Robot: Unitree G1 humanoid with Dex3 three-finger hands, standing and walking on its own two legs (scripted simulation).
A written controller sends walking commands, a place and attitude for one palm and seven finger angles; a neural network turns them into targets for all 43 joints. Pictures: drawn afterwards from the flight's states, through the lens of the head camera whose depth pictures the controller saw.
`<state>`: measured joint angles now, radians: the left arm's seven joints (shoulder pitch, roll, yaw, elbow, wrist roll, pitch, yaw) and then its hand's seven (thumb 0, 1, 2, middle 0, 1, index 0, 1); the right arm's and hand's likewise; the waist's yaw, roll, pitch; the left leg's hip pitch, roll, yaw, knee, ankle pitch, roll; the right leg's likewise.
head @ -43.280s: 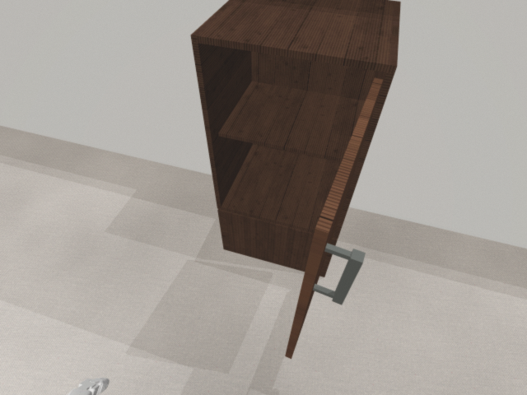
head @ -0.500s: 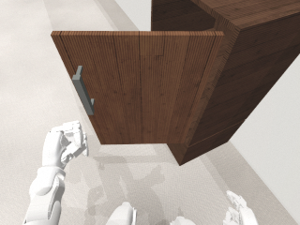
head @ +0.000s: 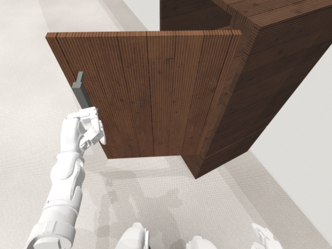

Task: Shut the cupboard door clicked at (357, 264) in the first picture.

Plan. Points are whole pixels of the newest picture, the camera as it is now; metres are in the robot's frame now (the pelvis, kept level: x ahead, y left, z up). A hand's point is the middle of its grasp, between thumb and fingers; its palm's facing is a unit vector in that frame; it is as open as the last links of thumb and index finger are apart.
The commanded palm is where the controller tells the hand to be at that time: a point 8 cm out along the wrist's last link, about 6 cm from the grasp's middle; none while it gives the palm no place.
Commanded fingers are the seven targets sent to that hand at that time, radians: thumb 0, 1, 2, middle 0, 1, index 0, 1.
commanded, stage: bring the fist close to the handle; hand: left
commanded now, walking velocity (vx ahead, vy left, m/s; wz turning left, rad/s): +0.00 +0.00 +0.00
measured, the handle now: (88, 101) +0.47 +0.23 +0.05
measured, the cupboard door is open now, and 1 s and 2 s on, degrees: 66 61 47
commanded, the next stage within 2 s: push the door shut along its arc in 0.38 s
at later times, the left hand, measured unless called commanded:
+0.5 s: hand (99, 129) +0.38 +0.18 +0.05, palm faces +0.09 -1.00 -0.02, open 3.1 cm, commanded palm +0.35 +0.23 +0.05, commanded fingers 0.00 0.90 0.90 -1.30 -1.50 -1.30 -1.50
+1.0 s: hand (103, 111) +0.43 +0.18 +0.06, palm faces -0.05 -1.00 -0.03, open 3.1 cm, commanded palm +0.42 +0.22 +0.05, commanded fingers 0.00 0.90 0.90 -1.30 -1.50 -1.30 -1.50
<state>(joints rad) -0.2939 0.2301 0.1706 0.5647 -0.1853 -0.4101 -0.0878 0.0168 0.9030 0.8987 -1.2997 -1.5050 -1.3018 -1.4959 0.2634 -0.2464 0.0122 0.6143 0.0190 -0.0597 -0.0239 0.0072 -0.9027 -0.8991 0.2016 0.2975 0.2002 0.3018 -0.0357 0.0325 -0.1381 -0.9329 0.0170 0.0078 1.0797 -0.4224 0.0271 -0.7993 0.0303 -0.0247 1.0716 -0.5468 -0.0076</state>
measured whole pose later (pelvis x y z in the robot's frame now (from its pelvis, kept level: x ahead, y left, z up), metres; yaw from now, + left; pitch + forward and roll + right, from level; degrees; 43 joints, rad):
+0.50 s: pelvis +0.00 +0.00 +0.00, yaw -1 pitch +16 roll -2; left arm -0.31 0.25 0.23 0.63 -0.19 -0.45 -0.12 0.02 0.90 0.90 -1.30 -1.50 -1.30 -1.50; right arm 0.28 -0.25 0.00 0.62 0.02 -0.03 -0.02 0.01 -0.90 -0.90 0.20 0.30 0.20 0.30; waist -0.05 0.03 -0.14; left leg -0.93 0.02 0.02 1.07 -0.42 0.02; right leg -0.80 0.04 -0.01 1.07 -0.54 -0.01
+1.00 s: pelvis +0.00 +0.00 -0.01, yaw +0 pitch +18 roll -3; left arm -0.63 0.36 0.26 0.94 -0.18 -0.45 -0.27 0.02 0.90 0.90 -1.31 -1.50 -1.30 -1.50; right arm 0.32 -0.26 0.00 0.65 0.03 -0.02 -0.02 0.00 -0.90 -0.90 0.20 0.30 0.20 0.30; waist -0.08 0.04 -0.13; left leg -1.01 0.02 0.00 1.12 -0.43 0.03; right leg -0.88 0.04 -0.03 1.10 -0.55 -0.01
